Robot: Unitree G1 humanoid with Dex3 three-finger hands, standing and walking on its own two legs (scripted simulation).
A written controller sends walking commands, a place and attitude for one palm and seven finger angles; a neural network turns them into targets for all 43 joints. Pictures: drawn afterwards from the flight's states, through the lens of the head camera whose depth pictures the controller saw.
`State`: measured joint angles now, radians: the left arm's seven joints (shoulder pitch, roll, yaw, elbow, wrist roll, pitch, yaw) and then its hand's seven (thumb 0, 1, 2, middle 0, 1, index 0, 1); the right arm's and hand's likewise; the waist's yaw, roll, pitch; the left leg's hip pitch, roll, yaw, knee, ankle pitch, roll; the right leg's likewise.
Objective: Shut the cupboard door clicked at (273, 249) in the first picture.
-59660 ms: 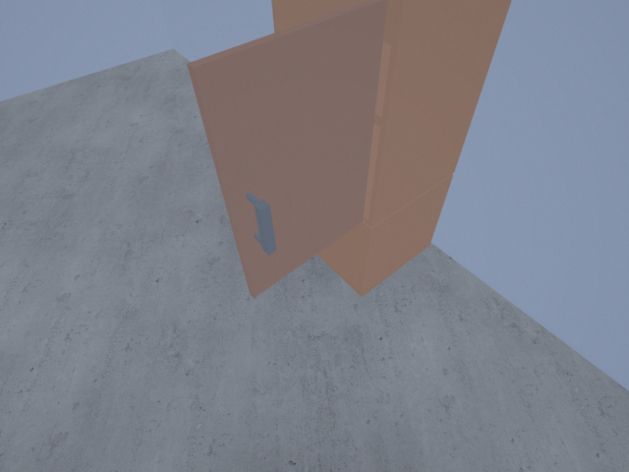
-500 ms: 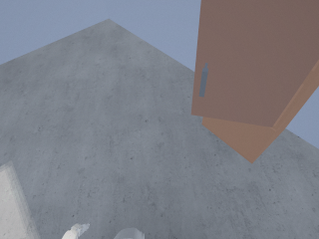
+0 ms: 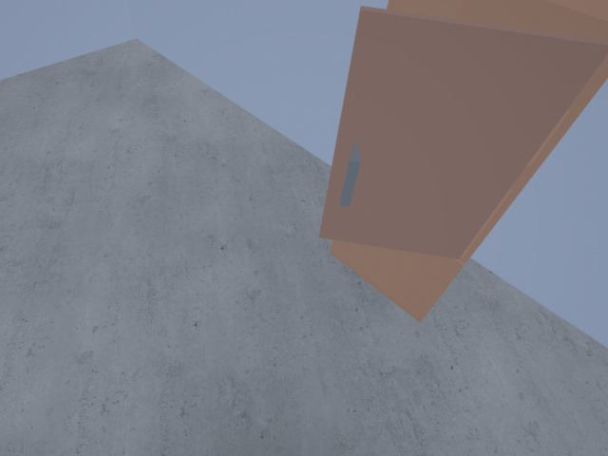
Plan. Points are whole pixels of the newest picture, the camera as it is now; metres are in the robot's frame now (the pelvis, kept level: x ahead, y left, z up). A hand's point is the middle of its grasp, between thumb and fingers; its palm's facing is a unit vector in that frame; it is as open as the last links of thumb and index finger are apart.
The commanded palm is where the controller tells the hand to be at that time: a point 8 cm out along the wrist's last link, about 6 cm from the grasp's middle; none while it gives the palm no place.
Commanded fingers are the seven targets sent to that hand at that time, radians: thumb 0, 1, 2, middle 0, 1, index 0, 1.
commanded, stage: take the last steps up to it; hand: left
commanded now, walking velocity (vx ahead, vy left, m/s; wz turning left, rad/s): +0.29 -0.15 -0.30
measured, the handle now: (350, 176) +0.68 -0.06 -0.08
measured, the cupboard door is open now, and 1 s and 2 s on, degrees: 35 35 35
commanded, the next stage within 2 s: come to a stop and stand still in 0.62 s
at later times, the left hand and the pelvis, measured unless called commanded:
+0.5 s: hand (261, 423) +0.19 +0.07 -0.16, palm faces -0.12 -0.97 -0.20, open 7.3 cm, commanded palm none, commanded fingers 0.00 0.90 0.90 -0.20 -0.30 -0.20 -0.30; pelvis +0.10 -0.10 +0.00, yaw -6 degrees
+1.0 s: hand (295, 375) +0.27 +0.03 -0.18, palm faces -0.07 -0.97 -0.22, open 7.3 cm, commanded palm none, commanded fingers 0.00 0.90 0.90 -0.20 -0.30 -0.20 -0.30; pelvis +0.22 -0.16 -0.01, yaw -7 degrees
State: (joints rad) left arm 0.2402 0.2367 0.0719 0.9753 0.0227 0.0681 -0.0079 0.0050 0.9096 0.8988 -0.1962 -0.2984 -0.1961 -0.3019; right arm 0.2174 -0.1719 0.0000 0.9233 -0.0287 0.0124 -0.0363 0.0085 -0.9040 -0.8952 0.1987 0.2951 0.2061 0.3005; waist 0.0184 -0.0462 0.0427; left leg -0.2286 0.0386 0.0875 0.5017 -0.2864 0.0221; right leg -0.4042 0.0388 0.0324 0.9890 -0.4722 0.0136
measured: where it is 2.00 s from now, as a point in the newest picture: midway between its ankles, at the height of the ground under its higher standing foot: outside the picture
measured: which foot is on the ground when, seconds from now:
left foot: down 0.00-0.34, up 0.36-0.68, down 0.70-1.00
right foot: up 0.00-0.30, down 0.32-0.70, up 0.72-1.00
